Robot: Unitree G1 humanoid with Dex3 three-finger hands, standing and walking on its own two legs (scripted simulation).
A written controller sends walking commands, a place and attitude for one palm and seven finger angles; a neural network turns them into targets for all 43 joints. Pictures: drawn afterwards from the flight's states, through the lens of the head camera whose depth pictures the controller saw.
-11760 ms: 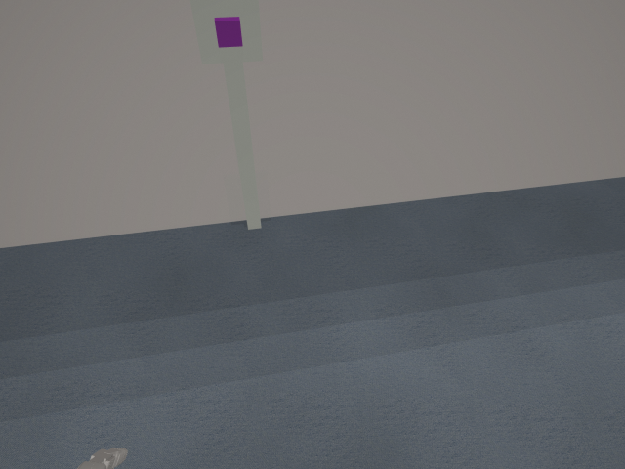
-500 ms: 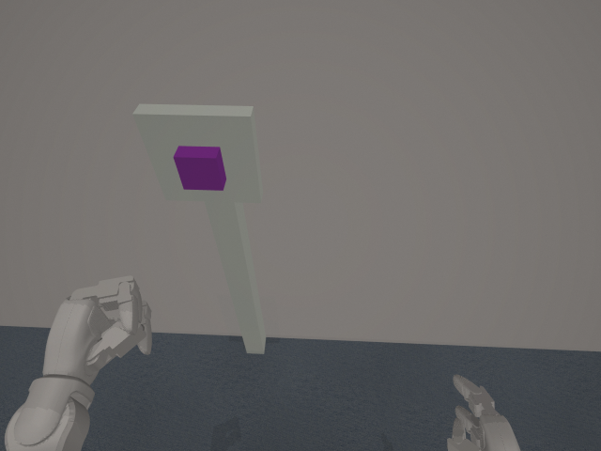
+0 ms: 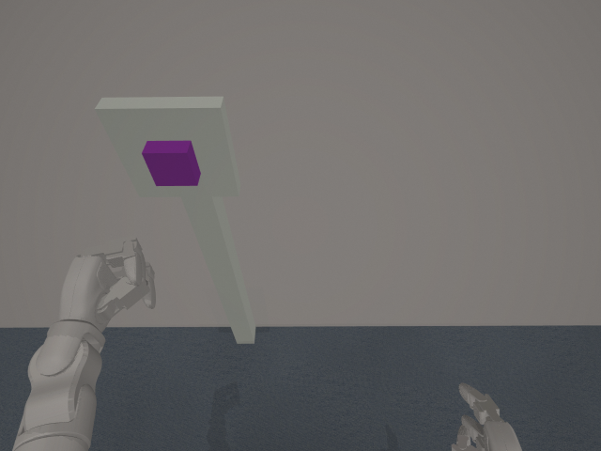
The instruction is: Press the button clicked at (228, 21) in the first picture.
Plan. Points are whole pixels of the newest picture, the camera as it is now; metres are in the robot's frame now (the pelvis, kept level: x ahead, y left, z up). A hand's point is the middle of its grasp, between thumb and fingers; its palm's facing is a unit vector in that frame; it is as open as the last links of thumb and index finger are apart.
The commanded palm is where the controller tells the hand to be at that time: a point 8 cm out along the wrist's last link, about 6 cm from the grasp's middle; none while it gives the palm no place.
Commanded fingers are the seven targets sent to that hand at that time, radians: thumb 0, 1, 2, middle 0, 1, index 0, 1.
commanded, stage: aim a knuckle at the button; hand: left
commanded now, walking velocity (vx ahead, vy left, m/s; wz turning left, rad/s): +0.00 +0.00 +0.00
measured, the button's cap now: (173, 162) +0.51 +0.23 +0.10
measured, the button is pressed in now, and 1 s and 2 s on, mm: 0 0 3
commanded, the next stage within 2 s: press the button with the knuckle in 1.48 s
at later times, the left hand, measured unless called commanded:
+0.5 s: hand (178, 241) +0.38 +0.19 +0.07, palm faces +0.01 -1.00 -0.02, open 3.1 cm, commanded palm +0.36 +0.25 +0.07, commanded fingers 0.00 0.90 0.90 -1.30 -1.50 -1.30 -1.50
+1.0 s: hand (195, 214) +0.43 +0.18 +0.06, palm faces +0.04 -1.00 -0.02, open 3.1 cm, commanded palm +0.39 +0.24 +0.06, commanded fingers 0.00 0.90 0.90 -1.30 -1.50 -1.30 -1.50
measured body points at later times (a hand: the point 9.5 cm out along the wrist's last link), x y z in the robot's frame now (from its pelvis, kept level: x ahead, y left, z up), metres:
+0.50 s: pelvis +0.00 +0.02 +0.00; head +0.05 +0.02 +0.44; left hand +0.37 +0.25 +0.07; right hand +0.12 -0.22 -0.11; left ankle -0.01 +0.12 -0.72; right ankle +0.01 -0.08 -0.72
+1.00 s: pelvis -0.01 +0.01 -0.01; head +0.06 +0.01 +0.43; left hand +0.42 +0.23 +0.07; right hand +0.03 -0.25 -0.13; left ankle -0.01 +0.12 -0.72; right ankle +0.01 -0.08 -0.72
